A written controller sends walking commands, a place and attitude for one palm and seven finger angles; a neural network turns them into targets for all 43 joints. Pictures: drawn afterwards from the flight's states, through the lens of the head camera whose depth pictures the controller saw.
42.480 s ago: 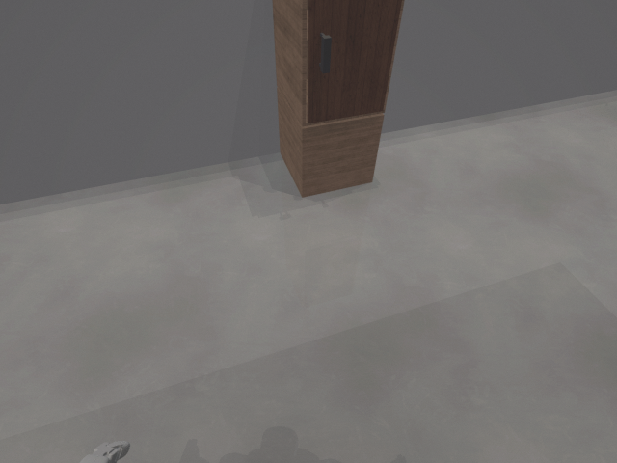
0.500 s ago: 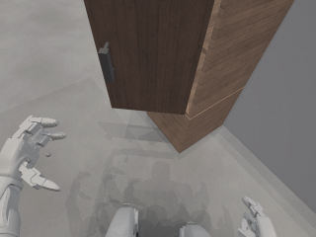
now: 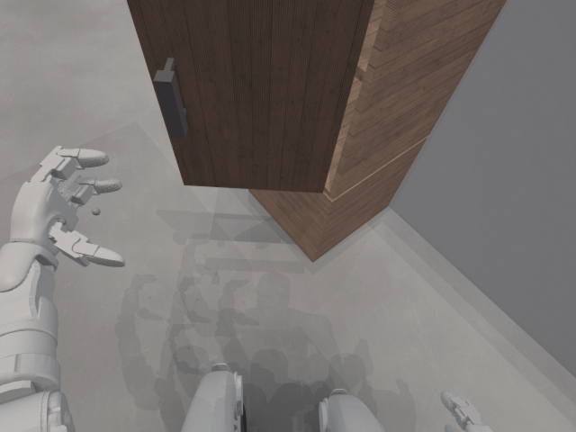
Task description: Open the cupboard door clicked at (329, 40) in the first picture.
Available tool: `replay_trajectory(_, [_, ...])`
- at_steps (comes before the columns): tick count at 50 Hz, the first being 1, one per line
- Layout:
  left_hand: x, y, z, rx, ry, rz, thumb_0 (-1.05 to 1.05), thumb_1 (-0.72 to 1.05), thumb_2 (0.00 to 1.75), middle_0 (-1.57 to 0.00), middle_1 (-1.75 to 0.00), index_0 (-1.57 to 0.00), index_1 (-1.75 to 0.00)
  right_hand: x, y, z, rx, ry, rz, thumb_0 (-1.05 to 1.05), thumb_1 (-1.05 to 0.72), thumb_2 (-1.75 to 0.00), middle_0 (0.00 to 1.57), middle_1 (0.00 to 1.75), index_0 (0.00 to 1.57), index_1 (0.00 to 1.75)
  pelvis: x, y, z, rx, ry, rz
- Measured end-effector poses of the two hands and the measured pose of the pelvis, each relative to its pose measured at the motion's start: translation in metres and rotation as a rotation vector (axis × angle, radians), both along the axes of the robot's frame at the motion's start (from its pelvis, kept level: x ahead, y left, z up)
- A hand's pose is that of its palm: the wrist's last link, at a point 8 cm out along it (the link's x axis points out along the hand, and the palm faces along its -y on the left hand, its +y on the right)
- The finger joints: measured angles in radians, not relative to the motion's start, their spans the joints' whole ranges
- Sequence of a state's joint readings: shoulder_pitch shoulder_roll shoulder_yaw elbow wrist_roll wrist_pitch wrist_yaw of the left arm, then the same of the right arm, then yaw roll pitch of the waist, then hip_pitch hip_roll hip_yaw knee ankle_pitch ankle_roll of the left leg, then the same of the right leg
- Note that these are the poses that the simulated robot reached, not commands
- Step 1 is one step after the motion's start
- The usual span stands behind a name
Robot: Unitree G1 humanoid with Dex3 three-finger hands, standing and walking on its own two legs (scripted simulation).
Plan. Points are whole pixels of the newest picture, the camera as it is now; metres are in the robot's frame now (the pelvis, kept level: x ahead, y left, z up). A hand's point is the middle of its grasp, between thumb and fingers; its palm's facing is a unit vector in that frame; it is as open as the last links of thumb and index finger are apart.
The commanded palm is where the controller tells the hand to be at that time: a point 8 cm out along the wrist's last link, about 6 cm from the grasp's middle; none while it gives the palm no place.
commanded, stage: move the hooked fingers beside the handle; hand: left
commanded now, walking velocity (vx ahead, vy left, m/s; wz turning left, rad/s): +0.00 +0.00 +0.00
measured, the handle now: (174, 98) +0.63 +0.21 +0.04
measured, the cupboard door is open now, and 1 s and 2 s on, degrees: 50 50 50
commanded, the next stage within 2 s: none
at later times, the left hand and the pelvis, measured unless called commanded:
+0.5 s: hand (110, 165) +0.46 +0.27 +0.06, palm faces +0.01 -1.00 -0.01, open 14.0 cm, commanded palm +0.45 +0.31 +0.05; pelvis +0.00 -0.01 -0.02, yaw -1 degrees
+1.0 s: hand (122, 119) +0.55 +0.27 +0.06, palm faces +0.00 -1.00 -0.02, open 14.0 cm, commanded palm +0.56 +0.29 +0.05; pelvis -0.01 +0.00 -0.04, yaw -4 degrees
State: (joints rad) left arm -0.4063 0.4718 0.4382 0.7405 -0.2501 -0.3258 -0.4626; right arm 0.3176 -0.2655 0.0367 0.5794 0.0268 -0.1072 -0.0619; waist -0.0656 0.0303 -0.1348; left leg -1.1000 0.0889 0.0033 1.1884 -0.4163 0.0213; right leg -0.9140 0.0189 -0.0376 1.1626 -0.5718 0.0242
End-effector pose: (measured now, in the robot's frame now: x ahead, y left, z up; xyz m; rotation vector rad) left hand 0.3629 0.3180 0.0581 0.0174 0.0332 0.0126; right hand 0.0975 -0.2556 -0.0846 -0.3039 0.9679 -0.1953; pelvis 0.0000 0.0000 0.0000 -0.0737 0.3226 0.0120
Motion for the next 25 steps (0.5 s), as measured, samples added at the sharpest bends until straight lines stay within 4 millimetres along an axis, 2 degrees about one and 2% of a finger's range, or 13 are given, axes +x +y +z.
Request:
replay_trajectory(6, [0.013,-0.002,0.000,0.009,-0.031,-0.013,-0.01,-0.50,0.30,-0.29,-1.20,-0.29,-1.20,-0.016,-0.008,-0.008,-0.011,0.088,-0.027,0.01,-0.91,-0.90,0.20,0.30,0.20,0.30,0.003,-0.001,-0.003,-0.001,0.015,0.000])
replay_trajectory(12, [0.035,-0.004,-0.006,-0.011,-0.016,-0.016,-0.01,-0.50,0.30,-0.30,-1.20,-0.30,-1.20,-0.023,-0.016,-0.013,-0.033,0.128,-0.050,0.01,-0.91,-0.90,0.20,0.30,0.20,0.30,0.003,-0.004,-0.008,-0.003,0.032,-0.001])
replay_trajectory(19, [0.057,-0.004,0.003,-0.007,-0.052,0.000,-0.01,-0.50,0.30,-0.30,-1.20,-0.30,-1.20,-0.031,-0.023,-0.018,-0.038,0.160,-0.070,0.01,-0.91,-0.90,0.20,0.30,0.20,0.30,0.002,-0.008,-0.013,-0.005,0.050,-0.010])
replay_trajectory(25, [0.075,0.001,0.001,-0.010,-0.008,0.001,-0.01,-0.50,0.30,-0.30,-1.20,-0.30,-1.20,-0.042,-0.026,-0.025,-0.039,0.196,-0.090,0.00,-0.91,-0.90,0.20,0.30,0.20,0.30,-0.001,-0.011,-0.019,-0.010,0.070,-0.016])
